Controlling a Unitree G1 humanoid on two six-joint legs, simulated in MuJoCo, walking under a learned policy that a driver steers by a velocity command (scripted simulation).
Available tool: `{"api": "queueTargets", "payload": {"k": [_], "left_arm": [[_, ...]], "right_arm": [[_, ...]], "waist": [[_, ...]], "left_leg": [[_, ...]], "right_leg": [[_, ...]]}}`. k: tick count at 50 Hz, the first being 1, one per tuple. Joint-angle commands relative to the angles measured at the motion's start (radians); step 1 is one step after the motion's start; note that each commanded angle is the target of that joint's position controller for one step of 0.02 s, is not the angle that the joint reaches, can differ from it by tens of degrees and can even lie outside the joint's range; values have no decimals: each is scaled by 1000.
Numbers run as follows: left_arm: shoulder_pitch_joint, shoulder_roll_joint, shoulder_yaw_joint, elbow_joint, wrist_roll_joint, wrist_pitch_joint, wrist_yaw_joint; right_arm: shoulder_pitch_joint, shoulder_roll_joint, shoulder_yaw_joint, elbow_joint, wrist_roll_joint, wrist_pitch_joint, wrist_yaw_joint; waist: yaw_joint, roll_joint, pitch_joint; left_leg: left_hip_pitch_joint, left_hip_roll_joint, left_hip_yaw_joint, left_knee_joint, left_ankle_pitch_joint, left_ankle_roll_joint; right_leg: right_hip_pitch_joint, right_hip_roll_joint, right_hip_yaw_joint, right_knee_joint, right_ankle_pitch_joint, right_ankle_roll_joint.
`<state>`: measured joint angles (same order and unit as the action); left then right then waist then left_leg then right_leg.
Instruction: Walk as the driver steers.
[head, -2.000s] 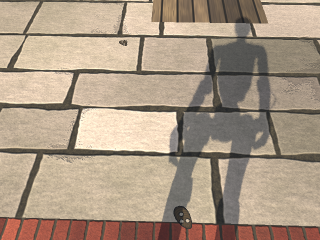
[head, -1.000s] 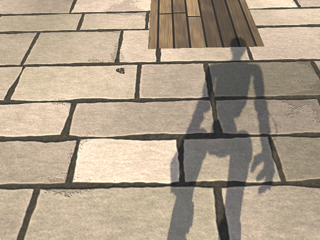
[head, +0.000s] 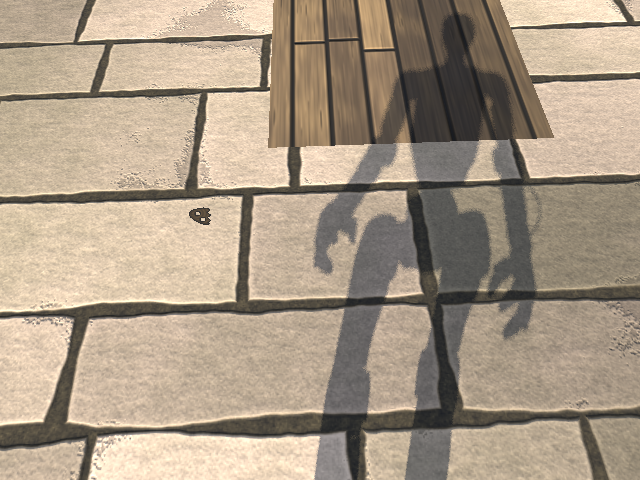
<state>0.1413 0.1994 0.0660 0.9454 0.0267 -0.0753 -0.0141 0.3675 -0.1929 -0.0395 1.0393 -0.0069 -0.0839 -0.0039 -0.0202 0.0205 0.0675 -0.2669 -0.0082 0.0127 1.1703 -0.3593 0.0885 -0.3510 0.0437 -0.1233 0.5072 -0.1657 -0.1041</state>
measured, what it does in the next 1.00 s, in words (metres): walks ahead: left foot, then right foot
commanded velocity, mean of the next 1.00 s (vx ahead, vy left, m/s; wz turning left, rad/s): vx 0.50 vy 0.00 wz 0.00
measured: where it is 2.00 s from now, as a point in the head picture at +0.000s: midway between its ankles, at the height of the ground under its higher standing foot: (332, 230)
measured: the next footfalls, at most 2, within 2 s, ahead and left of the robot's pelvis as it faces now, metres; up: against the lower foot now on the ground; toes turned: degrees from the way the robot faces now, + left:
left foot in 0.46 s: +0.42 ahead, +0.11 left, +0.00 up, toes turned +4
right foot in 1.00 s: +0.73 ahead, -0.07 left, +0.00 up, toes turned -5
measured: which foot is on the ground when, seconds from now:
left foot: up 0.00-0.44, down 0.46-1.00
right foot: down 0.00-0.48, up 0.50-0.98, down 1.00-1.00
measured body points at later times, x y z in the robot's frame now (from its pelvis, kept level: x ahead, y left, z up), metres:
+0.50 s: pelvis +0.28 +0.03 -0.01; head +0.32 +0.04 +0.44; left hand +0.20 +0.27 -0.16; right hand +0.45 -0.19 -0.12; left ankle +0.38 +0.11 -0.73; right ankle +0.09 -0.06 -0.69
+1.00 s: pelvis +0.55 +0.02 +0.00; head +0.59 +0.01 +0.44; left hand +0.75 +0.23 -0.11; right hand +0.46 -0.21 -0.15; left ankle +0.38 +0.11 -0.73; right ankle +0.68 -0.07 -0.73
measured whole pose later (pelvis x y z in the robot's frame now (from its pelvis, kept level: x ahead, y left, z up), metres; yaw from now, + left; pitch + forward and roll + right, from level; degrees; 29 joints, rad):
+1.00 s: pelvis +0.55 +0.02 +0.00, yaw +0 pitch +1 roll +1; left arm 0.00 0.18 0.03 0.87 0.03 -0.06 -0.02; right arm 0.48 -0.18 -0.04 1.07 -0.02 -0.09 -0.01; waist -0.06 -0.01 0.05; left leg 0.13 -0.05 0.08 0.27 -0.40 0.04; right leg -0.48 -0.02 -0.10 0.52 -0.11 -0.10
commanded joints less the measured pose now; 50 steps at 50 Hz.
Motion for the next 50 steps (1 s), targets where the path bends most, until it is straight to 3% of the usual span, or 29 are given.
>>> {"api": "queueTargets", "payload": {"k": [1, 2, 4, 7, 12, 17, 20, 21, 22, 23, 24, 25, 26, 27, 29, 30, 32, 35, 40, 45, 48, 49, 50], "left_arm": [[124, 44, 4, 23, -10, -16, 8], [151, 40, 1, 37, -10, -24, 10], [199, 69, 4, 58, -15, -36, 13], [249, 93, 4, 68, -16, -38, 13], [333, 90, -5, 85, -16, -35, 13], [403, 98, -7, 114, -5, -30, 24], [366, 119, -2, 116, 1, -26, 33], [351, 130, 2, 115, 2, -23, 35], [329, 133, 2, 112, -2, -18, 33], [319, 113, -6, 91, -12, -18, 30], [420, 16, -25, 62, -55, -18, 17], [392, 93, -2, 72, -31, -16, 17], [300, 102, 5, 44, -21, -13, 16], [244, 87, 1, 31, -16, -19, 11], [248, 54, 0, 36, 6, 1, 3], [264, 38, -2, 43, 11, 13, -4], [235, 34, -1, 29, 13, 29, -12], [102, 48, -1, -19, 11, 40, -17], [-88, 35, -16, -86, -2, 35, -20], [-197, 48, -21, -133, -4, 24, -17], [-134, 68, -10, -126, -4, 10, -10], [-38, 84, -1, -96, -3, 4, -2], [130, 103, 13, -39, 5, -5, 7]], "right_arm": [[27, -59, -17, -58, -25, 5, 9], [39, -40, -16, -53, -30, 18, 15], [13, -33, -17, -65, -34, 35, 24], [-125, -50, -17, -115, -33, 47, 31], [-318, -42, -5, -179, -17, 42, 34], [-429, -53, -1, -223, -15, 32, 31], [-375, -72, -12, -219, -15, 19, 25], [-286, -87, -21, -192, -17, 13, 18], [-124, -104, -34, -137, -22, 4, 10], [54, -160, -54, -90, -45, -5, -1], [156, -273, -83, -81, -64, -4, -3], [92, -250, -81, -84, -25, 12, 8], [-30, -200, -66, -100, -8, 15, 11], [-94, -130, -47, -110, -7, 8, 16], [-118, -66, -26, -90, -5, -5, 10], [-96, -59, -21, -78, -6, -12, 7], [-39, -88, -25, -56, -4, -26, 4], [16, -109, -26, -43, -2, -28, 3], [101, -104, -17, -25, -3, -26, 2], [168, -114, -18, 5, -14, -20, -10], [132, -135, -25, 6, -20, -16, -18], [118, -146, -28, 7, -22, -13, -18], [99, -145, -27, 2, -17, -8, -16]], "waist": [[2, -50, -50], [-8, -58, -51], [-19, -60, -38], [0, -65, 5], [50, -76, 30], [81, -91, 47], [34, -100, 22], [-5, -107, -24], [-74, -81, -106], [-137, -36, -214], [-106, 186, -355], [-87, 112, -354], [-38, 58, -183], [-20, 7, -92], [40, 32, -30], [52, 40, -35], [60, 35, -29], [40, 32, 9], [-7, 38, 31], [-34, 49, 46], [14, 58, 15], [55, 61, -36], [126, 31, -123]], "left_leg": [[-256, 96, -60, 26, 80, 0], [-229, 96, -52, 1, 85, -9], [-253, 103, -30, -42, 107, -25], [-360, 127, -3, -147, 207, -53], [-381, 107, 46, -411, 344, -69], [-382, 70, 72, -556, 324, -31], [-263, 24, 89, -620, 218, 17], [-152, -10, 100, -640, 187, 36], [35, -37, 114, -706, 230, 60], [304, 87, -19, -711, 206, 103], [598, 400, -507, -786, 101, 235], [554, 421, -693, -900, 81, 250], [405, 384, -517, -912, 27, 213], [266, 339, -403, -957, 83, 181], [112, 248, -241, -1007, 194, 113], [89, 230, -198, -1017, 242, 106], [88, 215, -152, -1032, 341, 115], [121, 200, -112, -1067, 366, 117], [199, 177, -53, -1064, 492, 101], [357, 223, -43, -1011, 617, 108], [400, 239, -19, -890, 884, 86], [397, 230, -7, -776, 1001, 74], [341, 191, 27, -586, 991, 54]], "right_leg": [[222, -286, 351, -326, 92, -112], [201, -272, 317, -335, 135, -106], [194, -256, 270, -353, 203, -109], [213, -240, 228, -394, 204, -107], [289, -211, 164, -395, 325, -83], [442, -252, 151, -346, 437, -91], [487, -271, 128, -236, 690, -73], [485, -265, 118, -134, 814, -61], [445, -232, 88, 45, 827, -42], [257, -192, 65, 292, 582, -24], [-104, -18, 9, 701, -34, 27], [-221, 15, 158, 823, -333, 11], [-283, -52, 177, 829, -249, 4], [-268, -89, 174, 769, -175, 5], [-177, -136, 165, 658, -118, 21], [-146, -138, 157, 637, -105, 31], [-170, -144, 135, 604, -72, 49], [-281, -167, 110, 502, 30, 76], [-300, -145, 65, 245, 159, 90], [-300, -110, 46, 102, 130, 51], [-169, -60, 27, 38, 19, 2], [-51, -25, 15, 12, -7, -18], [152, -6, 5, -52, 44, -43]]}}
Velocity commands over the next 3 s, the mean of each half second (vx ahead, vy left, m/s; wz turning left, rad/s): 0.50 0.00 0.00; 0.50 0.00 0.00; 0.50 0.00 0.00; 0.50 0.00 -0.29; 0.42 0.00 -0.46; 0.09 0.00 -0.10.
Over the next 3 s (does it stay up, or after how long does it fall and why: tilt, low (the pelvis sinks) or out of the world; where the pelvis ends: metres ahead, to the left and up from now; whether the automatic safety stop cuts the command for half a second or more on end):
stays up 1.42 -0.08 0.01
